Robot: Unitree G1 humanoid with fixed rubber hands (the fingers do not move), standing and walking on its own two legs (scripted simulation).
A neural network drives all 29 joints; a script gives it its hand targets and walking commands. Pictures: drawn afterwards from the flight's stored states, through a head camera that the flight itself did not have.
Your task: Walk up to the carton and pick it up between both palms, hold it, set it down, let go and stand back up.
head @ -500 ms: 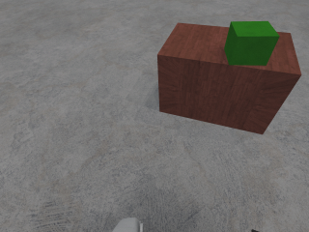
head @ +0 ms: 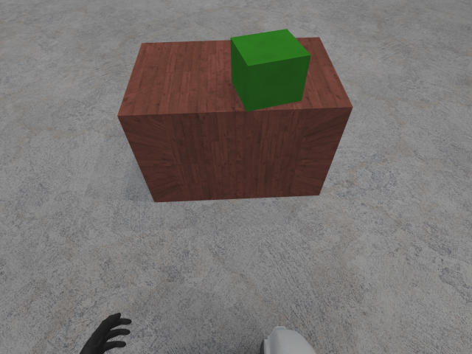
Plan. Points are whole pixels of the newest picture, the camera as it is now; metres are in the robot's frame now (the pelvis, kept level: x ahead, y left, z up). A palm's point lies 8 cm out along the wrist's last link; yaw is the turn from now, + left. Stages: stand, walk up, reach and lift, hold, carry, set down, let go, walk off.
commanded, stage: walk up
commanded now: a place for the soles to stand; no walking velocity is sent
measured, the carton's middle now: (267, 70) +1.02 -0.17 -0.10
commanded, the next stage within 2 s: none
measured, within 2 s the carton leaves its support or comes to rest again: neither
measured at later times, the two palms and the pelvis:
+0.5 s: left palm (95, 323) +0.21 +0.27 -0.11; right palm (344, 229) +0.36 -0.25 -0.09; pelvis +0.23 -0.01 -0.01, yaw -4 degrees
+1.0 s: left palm (156, 178) +0.52 +0.18 -0.08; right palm (376, 234) +0.36 -0.34 -0.13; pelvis +0.40 -0.07 +0.00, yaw -6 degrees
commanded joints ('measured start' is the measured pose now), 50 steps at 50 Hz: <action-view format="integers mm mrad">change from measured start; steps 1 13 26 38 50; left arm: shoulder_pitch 352 195 317 148 178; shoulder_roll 178 147 140 74 178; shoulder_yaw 74 33 10 -1 47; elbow -14 -11 -23 -54 -52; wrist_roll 9 -1 -9 -5 -9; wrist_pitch -30 -56 -4 -2 -26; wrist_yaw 33 71 65 15 99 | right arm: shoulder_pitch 7 -147 47 -129 -49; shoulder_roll -91 -56 -226 -167 -77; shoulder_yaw -14 -17 -102 -58 -41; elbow -102 -144 -147 -95 -85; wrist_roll -3 7 9 2 3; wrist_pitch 15 31 14 -8 58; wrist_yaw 12 40 -11 2 31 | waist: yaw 218 151 -1 70 120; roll -106 -129 221 182 -42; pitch -176 11 -157 18 99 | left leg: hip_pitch -392 -532 160 -237 -570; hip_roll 23 -18 330 128 -61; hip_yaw -28 -198 -917 -325 -285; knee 416 415 -306 -297 592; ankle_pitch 107 123 -331 -21 45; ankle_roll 140 11 321 272 26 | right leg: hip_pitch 571 334 -196 70 302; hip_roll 5 -144 81 -27 -283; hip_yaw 158 273 84 -11 342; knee -100 -351 608 111 -444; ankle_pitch -112 272 -345 -68 -156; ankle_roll -36 -225 7 25 -176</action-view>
